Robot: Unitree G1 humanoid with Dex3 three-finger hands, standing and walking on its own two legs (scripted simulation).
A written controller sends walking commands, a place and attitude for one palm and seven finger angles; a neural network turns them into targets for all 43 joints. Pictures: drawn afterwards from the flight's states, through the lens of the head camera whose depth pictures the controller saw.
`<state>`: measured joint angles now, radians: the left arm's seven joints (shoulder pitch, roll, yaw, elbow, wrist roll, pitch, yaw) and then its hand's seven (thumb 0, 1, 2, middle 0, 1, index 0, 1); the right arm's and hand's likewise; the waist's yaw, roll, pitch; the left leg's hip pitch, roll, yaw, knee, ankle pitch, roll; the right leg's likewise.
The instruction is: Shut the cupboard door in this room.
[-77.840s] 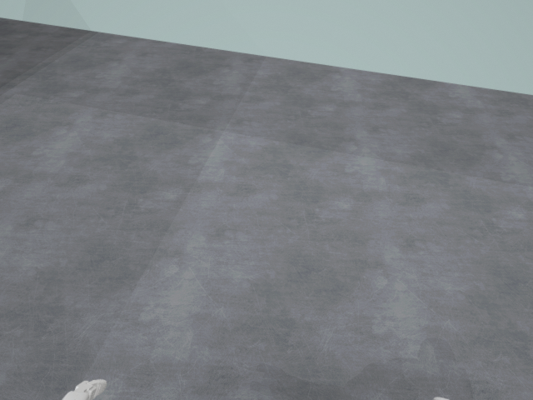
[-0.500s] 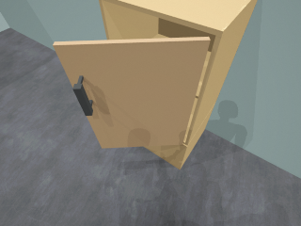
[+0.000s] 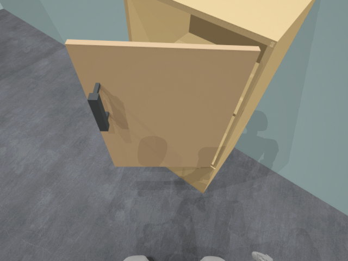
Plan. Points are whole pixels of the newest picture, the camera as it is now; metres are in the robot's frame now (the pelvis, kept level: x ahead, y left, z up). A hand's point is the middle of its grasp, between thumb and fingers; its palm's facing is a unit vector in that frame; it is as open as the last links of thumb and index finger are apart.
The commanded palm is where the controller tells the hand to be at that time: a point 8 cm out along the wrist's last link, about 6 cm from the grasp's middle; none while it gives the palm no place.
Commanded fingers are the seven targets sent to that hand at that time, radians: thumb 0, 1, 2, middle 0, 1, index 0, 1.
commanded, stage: come to a stop and stand still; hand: left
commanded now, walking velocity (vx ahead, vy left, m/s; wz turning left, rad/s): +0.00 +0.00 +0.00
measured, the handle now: (101, 107) +0.47 +0.24 +0.03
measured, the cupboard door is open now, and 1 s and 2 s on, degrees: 38 38 38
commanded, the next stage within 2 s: look again from close up in 1.52 s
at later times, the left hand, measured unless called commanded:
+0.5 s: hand out of the picture -0.02 +0.15 -0.18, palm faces +0.00 -0.98 -0.22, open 7.3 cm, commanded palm none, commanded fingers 0.00 0.90 0.90 -0.20 -0.30 -0.20 -0.30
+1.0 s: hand out of the picture -0.13 +0.17 -0.19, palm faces +0.12 -0.97 -0.19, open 7.3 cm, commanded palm none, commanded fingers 0.00 0.90 0.90 -0.20 -0.30 -0.20 -0.30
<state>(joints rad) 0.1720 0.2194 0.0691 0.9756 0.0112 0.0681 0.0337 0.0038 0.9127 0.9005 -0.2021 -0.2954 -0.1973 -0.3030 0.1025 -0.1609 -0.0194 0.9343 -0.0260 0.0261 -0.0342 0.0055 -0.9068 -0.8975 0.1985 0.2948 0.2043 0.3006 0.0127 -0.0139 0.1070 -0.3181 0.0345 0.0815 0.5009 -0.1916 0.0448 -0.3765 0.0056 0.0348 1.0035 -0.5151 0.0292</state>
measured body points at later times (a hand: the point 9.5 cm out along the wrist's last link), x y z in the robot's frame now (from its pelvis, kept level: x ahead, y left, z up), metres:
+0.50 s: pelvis -0.07 -0.03 -0.02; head -0.08 -0.03 +0.43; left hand -0.02 +0.20 -0.16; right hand -0.09 -0.27 -0.17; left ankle +0.04 +0.09 -0.73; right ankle -0.04 -0.17 -0.74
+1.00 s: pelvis -0.12 -0.02 -0.02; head -0.14 +0.00 +0.43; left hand -0.14 +0.22 -0.18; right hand -0.06 -0.25 -0.16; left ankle +0.04 +0.09 -0.73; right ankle -0.11 -0.12 -0.74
